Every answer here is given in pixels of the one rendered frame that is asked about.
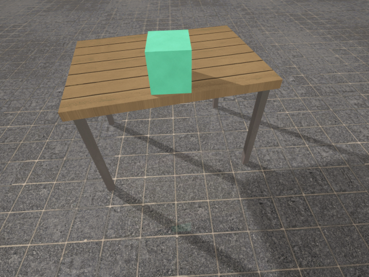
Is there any carton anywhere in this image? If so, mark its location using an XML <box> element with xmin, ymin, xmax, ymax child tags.
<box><xmin>145</xmin><ymin>29</ymin><xmax>192</xmax><ymax>95</ymax></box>

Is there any table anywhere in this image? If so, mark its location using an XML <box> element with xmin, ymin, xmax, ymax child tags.
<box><xmin>58</xmin><ymin>25</ymin><xmax>283</xmax><ymax>191</ymax></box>

